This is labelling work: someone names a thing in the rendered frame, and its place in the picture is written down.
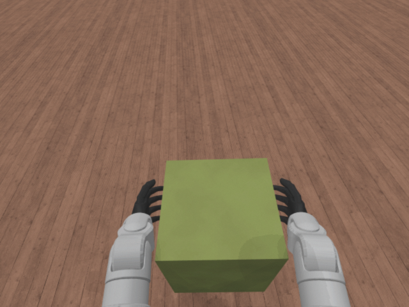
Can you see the robot left forearm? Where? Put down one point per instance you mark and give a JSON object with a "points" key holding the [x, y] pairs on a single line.
{"points": [[128, 274]]}

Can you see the robot right forearm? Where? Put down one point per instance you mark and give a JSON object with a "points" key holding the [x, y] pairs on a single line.
{"points": [[318, 269]]}

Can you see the robot right hand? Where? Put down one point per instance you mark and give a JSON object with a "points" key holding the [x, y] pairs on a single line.
{"points": [[293, 200]]}

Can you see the robot left hand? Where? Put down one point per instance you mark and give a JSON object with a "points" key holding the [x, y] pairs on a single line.
{"points": [[144, 201]]}

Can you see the carton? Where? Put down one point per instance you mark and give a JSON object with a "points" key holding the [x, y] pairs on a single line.
{"points": [[219, 228]]}

